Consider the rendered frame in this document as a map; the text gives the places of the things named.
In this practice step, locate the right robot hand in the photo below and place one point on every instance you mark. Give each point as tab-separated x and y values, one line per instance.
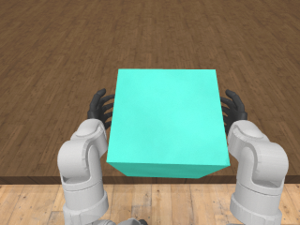
236	111

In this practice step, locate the carton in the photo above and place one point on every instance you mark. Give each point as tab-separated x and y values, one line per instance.
167	123

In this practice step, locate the left robot hand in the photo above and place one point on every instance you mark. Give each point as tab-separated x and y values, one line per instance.
97	110

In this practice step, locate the right robot forearm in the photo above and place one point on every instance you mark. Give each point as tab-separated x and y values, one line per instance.
262	167

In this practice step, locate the left robot forearm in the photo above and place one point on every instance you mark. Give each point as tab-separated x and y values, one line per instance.
80	170

